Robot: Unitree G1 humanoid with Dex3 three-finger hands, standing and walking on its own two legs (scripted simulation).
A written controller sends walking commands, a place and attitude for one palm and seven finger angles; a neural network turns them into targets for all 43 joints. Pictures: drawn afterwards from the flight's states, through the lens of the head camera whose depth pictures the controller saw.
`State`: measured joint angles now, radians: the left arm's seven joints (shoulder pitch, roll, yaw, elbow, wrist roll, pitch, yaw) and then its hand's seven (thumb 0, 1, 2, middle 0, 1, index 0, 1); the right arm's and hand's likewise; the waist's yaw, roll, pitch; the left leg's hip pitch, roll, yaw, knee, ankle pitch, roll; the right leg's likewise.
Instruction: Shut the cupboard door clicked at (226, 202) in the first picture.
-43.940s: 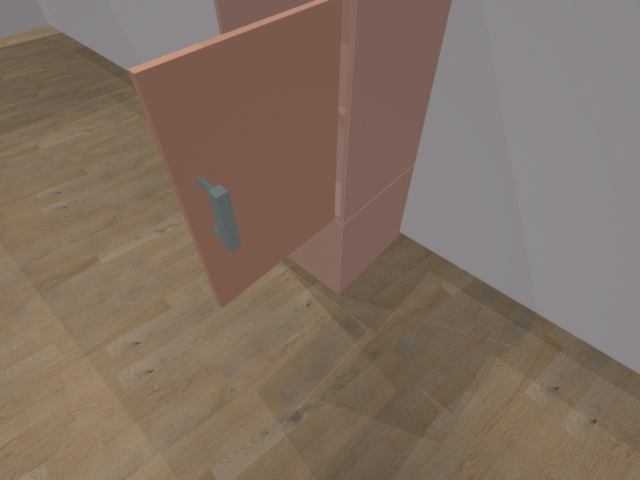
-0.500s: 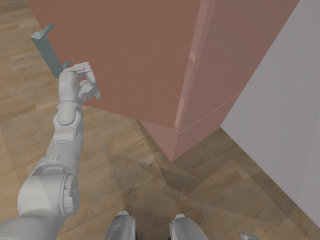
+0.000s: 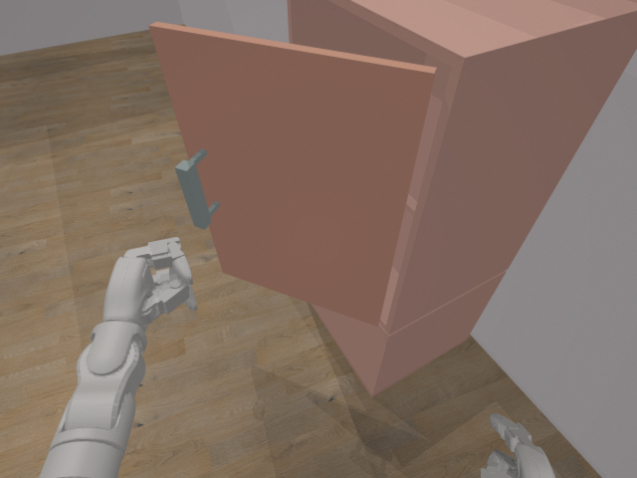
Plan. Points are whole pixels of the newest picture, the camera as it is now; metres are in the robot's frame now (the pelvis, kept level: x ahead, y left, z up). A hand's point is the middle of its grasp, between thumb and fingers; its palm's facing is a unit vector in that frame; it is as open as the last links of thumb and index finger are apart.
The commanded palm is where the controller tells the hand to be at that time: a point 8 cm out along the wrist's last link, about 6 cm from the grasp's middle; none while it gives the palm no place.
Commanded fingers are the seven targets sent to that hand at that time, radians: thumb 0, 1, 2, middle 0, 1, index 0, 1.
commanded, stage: draw the hand back to the body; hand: left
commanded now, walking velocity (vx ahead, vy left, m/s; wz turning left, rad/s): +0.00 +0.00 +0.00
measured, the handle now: (201, 189) +0.61 +0.25 +0.00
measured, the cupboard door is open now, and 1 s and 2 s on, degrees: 38 38 38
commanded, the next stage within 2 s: step back with the hand held close in 0.98 s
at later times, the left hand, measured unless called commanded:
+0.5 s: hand (37, 321) +0.23 +0.27 +0.17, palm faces +0.38 -0.85 -0.37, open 5.3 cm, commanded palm +0.17 +0.31 +0.19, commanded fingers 0.00 0.90 0.90 -0.31 -0.42 -0.31 -0.42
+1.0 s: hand (27, 332) +0.20 +0.25 +0.19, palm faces +0.44 -0.81 -0.40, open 7.4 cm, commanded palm +0.15 +0.29 +0.21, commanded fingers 0.00 0.90 0.90 -0.20 -0.30 -0.20 -0.30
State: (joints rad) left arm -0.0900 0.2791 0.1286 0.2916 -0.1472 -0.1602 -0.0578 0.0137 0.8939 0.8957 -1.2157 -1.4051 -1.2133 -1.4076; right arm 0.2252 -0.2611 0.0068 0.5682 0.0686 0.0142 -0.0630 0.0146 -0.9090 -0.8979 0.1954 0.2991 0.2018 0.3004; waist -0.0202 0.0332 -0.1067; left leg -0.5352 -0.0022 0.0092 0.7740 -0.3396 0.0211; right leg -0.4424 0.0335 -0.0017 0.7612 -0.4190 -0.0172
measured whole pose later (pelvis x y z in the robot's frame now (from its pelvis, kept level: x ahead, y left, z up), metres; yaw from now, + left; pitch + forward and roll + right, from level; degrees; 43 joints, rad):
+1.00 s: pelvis +0.02 -0.01 +0.03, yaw +1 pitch -4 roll +0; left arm 0.47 0.36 0.33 -0.39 -0.08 -0.03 0.10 0.01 0.89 0.89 -0.21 -0.31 -0.21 -0.31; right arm 0.19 -0.23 0.03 0.63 0.03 -0.09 -0.09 0.02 -0.91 -0.90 0.20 0.30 0.20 0.30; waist 0.06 0.06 -0.01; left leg -0.14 -0.01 0.00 0.43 -0.21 0.01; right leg -0.04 0.03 -0.01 0.39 -0.28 -0.02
